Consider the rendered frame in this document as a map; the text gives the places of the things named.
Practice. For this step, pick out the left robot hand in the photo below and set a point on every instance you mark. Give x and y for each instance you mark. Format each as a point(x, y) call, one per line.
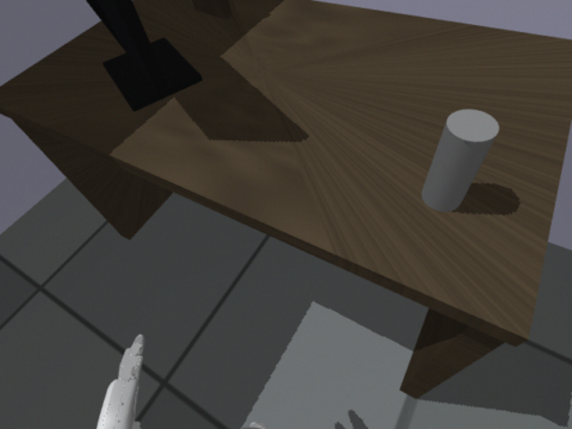
point(119, 407)

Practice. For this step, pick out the desk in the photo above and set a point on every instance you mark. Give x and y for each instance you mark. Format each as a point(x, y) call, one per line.
point(316, 124)

